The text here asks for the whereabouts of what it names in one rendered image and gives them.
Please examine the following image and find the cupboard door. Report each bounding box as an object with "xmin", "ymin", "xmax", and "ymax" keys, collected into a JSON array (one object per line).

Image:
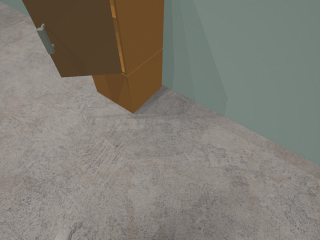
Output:
[{"xmin": 22, "ymin": 0, "xmax": 122, "ymax": 78}]

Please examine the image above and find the handle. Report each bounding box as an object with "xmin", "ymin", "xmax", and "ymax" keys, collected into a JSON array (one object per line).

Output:
[{"xmin": 36, "ymin": 23, "xmax": 55, "ymax": 54}]

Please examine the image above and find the robot left hand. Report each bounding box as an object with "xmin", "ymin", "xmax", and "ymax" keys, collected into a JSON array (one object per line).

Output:
[{"xmin": 53, "ymin": 220, "xmax": 83, "ymax": 240}]

